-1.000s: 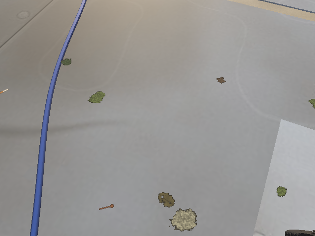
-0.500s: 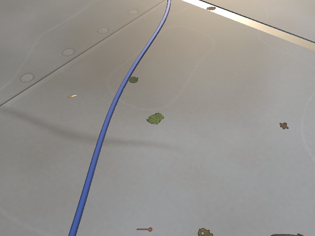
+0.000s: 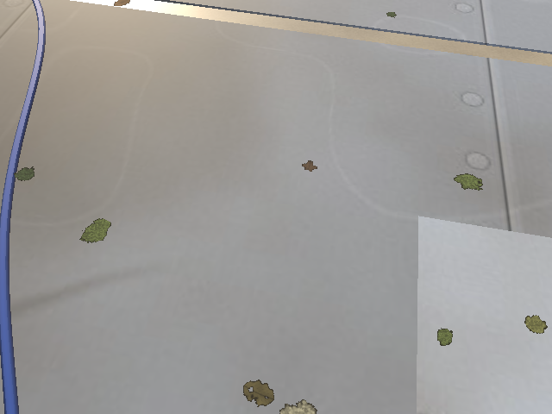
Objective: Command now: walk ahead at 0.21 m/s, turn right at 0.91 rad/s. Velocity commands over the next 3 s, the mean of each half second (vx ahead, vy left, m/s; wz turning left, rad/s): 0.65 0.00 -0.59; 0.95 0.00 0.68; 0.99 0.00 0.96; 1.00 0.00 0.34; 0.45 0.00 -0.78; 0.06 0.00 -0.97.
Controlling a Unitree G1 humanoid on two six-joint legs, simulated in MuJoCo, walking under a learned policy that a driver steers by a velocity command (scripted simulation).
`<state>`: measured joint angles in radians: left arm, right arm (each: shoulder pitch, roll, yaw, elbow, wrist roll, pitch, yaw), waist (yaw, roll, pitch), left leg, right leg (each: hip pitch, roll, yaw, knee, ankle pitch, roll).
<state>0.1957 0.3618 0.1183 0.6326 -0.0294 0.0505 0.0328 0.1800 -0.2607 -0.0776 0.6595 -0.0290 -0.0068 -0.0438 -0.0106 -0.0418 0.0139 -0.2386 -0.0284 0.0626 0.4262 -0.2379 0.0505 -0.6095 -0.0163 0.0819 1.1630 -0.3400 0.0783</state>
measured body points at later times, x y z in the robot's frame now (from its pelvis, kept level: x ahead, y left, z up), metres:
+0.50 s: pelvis +0.18 -0.15 -0.02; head +0.21 -0.16 +0.43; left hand +0.46 +0.03 -0.10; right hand +0.05 -0.38 -0.16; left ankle +0.04 +0.08 -0.65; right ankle +0.20 -0.26 -0.74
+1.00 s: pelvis +0.58 -0.23 -0.04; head +0.60 -0.24 +0.41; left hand +0.68 +0.02 -0.16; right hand +0.66 -0.52 -0.17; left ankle +0.63 -0.23 -0.74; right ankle +0.40 -0.38 -0.59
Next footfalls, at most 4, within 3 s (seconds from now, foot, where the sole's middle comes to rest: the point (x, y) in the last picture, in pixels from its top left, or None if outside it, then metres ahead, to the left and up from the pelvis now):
0.42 right None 0.23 -0.27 -0.78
0.90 left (363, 336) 0.67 -0.23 -0.78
1.32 right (369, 198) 1.13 -0.30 -0.78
1.78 left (236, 154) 1.31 0.12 -0.78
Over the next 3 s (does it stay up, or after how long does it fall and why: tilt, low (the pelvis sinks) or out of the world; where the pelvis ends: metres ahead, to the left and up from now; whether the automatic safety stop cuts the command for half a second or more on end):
stays up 1.68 0.40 -0.01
